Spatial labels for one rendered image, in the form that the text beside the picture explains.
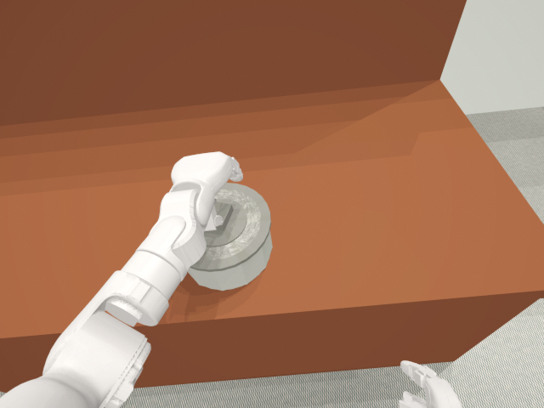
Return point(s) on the table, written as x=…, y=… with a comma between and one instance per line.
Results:
x=396, y=233

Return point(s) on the lid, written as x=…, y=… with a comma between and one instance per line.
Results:
x=246, y=232

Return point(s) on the left robot upper arm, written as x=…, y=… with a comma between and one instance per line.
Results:
x=97, y=369

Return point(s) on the pot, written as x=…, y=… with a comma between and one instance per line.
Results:
x=238, y=276

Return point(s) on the right robot hand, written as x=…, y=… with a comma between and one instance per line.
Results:
x=439, y=393

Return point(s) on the left robot forearm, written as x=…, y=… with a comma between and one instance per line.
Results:
x=140, y=291

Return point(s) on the knob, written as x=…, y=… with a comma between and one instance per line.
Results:
x=224, y=210

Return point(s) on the left robot hand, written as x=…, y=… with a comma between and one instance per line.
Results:
x=214, y=169

